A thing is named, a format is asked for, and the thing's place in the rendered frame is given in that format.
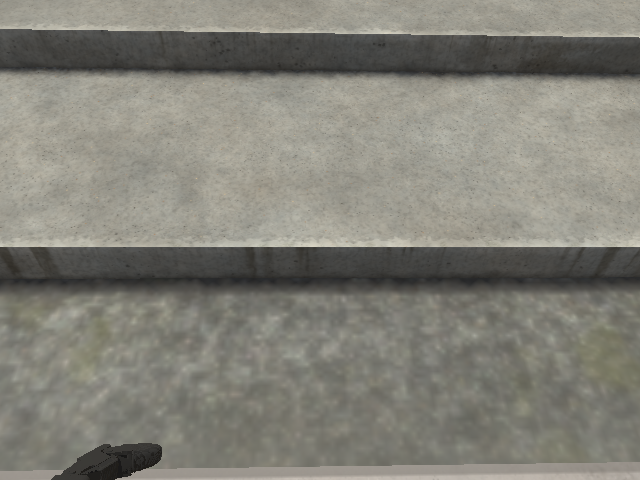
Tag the robot left hand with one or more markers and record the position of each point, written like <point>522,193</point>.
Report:
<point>109,463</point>

